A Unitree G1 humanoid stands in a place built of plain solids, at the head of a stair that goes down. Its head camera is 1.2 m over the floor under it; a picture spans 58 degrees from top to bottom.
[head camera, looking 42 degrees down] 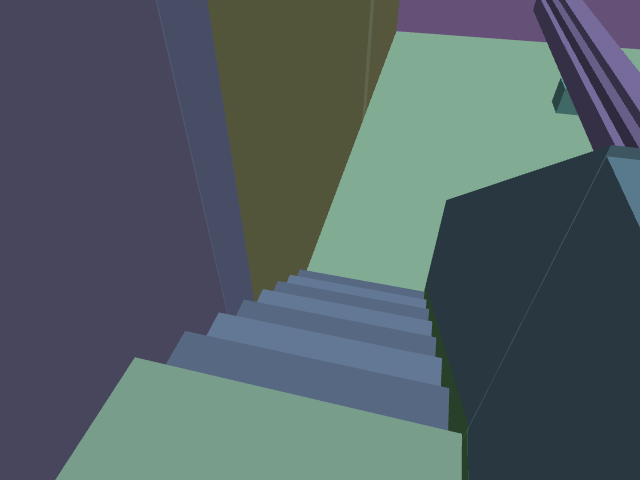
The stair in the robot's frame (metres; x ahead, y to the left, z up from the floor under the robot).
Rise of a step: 0.20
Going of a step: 0.25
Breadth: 1.02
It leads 14 degrees to the right of straight ahead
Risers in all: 8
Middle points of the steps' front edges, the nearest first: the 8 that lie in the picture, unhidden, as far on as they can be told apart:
0.66 0.10 0.00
0.90 0.04 -0.19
1.14 -0.02 -0.39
1.39 -0.08 -0.58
1.63 -0.15 -0.78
1.88 -0.21 -0.98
2.12 -0.27 -1.17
2.37 -0.33 -1.37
